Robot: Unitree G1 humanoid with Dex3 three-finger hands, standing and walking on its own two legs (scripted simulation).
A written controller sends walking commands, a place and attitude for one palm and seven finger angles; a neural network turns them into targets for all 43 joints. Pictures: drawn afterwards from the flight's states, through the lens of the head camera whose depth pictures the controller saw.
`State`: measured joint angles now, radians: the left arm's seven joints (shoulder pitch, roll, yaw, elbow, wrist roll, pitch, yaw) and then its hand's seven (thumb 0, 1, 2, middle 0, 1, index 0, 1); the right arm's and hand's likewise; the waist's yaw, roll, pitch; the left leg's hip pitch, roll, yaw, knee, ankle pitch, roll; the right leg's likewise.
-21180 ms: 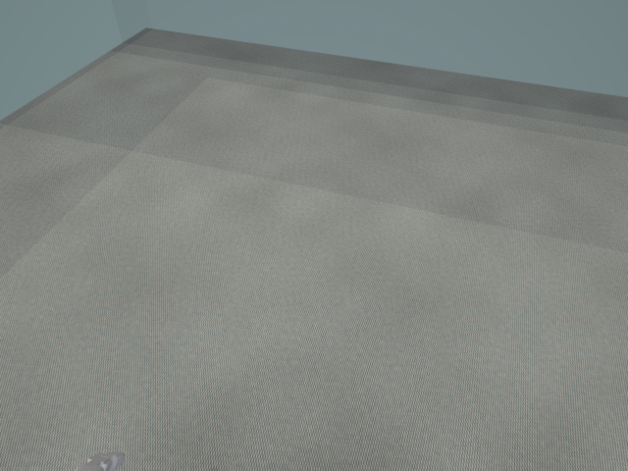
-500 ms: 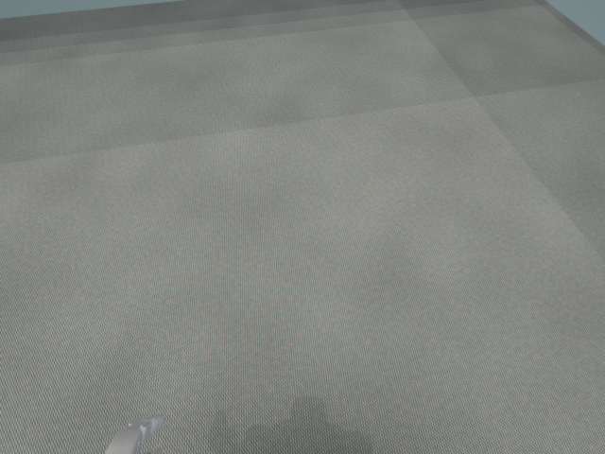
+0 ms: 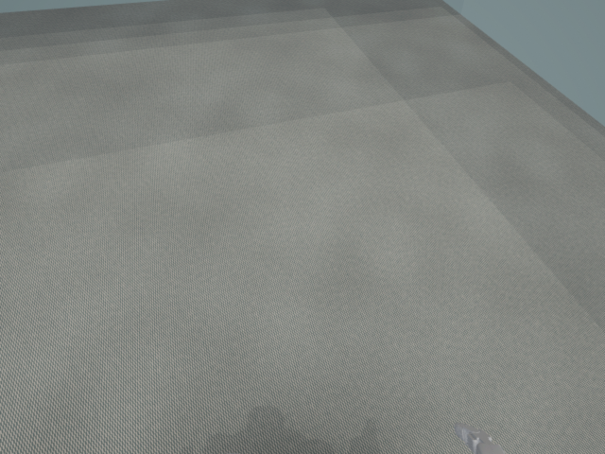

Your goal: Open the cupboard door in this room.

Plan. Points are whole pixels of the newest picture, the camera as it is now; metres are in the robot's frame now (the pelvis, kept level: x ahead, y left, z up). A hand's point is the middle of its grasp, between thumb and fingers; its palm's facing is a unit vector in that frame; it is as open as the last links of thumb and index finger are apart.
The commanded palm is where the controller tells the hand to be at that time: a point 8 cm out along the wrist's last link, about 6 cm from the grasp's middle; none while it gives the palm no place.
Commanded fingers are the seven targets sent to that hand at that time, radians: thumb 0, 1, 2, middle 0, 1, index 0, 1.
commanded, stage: turn or walk to find it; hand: left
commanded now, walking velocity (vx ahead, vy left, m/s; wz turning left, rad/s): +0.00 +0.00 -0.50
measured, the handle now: out of the picture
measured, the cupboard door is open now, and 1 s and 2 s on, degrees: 0 0 0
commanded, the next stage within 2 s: none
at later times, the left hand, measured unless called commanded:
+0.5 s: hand (225, 418) +0.18 +0.13 -0.15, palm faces -0.31 -0.92 -0.25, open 7.4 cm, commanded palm none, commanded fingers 0.00 0.90 0.90 -0.20 -0.30 -0.20 -0.30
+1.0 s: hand (211, 420) +0.18 +0.15 -0.17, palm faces -0.45 -0.87 -0.20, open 7.4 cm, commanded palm none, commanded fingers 0.00 0.90 0.90 -0.20 -0.30 -0.20 -0.30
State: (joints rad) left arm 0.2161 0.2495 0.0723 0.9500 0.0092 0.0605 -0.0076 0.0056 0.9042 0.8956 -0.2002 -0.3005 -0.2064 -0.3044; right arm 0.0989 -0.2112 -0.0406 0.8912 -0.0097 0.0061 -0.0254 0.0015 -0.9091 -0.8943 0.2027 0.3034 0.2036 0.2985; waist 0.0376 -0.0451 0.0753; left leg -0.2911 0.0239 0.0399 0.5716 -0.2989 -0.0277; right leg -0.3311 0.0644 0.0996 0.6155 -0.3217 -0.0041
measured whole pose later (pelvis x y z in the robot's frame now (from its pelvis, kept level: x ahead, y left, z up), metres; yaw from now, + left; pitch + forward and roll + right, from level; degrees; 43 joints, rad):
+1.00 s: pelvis +0.02 +0.00 +0.00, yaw -31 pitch +0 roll -1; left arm 0.20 0.26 0.08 0.96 0.02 0.07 -0.02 0.01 0.91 0.90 -0.20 -0.30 -0.20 -0.30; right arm 0.15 -0.19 -0.02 0.89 -0.02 0.00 -0.02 0.00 -0.91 -0.89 0.20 0.30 0.21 0.30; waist 0.03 -0.05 0.07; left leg -0.27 0.06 0.11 0.58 -0.32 0.03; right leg -0.43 0.04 0.05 0.94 -0.47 0.03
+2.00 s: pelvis +0.21 -0.29 +0.00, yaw -51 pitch +1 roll -1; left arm 0.43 0.16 0.03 1.15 0.01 -0.06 0.01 0.00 0.91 0.90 -0.20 -0.30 -0.20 -0.30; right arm 0.06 -0.18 -0.04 0.97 -0.03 -0.04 0.03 0.00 -0.91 -0.89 0.20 0.30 0.20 0.30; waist 0.07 -0.01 0.07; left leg -0.45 0.07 0.13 0.60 -0.17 0.00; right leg 0.06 0.03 -0.06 0.40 -0.45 -0.03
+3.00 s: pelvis +0.46 -0.64 -0.01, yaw -54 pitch -1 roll -2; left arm 0.39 0.18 0.03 1.16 0.01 -0.05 0.01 0.00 0.92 0.90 -0.20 -0.30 -0.20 -0.30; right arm 0.08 -0.19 -0.05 0.98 -0.03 -0.06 0.02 0.00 -0.91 -0.89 0.20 0.30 0.20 0.30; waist 0.06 -0.02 0.06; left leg -0.41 0.09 0.15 0.59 -0.14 0.04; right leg -0.06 -0.07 -0.17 0.60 -0.45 0.03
